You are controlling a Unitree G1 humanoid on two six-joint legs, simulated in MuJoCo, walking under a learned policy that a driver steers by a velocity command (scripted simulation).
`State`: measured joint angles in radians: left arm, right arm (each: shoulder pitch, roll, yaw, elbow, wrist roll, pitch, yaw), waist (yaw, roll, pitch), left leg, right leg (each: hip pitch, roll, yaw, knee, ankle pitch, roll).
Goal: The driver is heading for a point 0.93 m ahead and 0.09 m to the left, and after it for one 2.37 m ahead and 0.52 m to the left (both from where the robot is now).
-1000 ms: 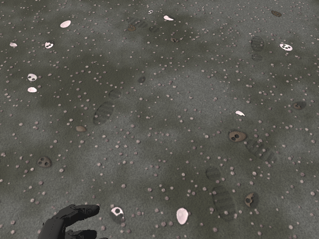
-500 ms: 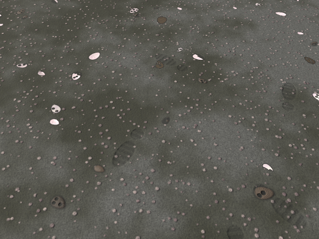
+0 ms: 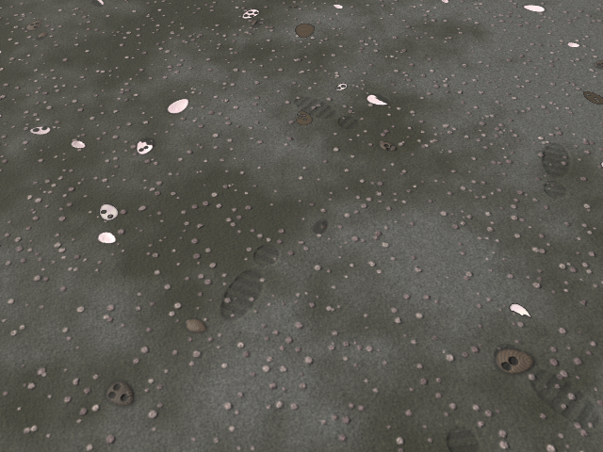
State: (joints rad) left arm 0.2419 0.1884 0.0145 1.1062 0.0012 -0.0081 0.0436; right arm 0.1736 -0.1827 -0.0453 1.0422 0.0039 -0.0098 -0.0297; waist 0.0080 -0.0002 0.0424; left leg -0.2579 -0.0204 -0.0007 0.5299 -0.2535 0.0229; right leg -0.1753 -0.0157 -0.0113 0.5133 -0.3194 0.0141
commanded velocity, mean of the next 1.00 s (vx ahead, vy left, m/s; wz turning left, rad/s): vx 0.22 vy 0.00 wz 0.00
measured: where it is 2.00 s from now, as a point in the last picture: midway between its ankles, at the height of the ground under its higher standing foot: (310, 315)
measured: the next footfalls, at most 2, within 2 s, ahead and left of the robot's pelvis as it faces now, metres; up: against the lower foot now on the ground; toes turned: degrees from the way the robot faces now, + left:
right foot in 1.10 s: +0.46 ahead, -0.12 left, +0.00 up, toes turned -3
left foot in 1.70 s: +0.76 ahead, +0.13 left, +0.00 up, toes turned +13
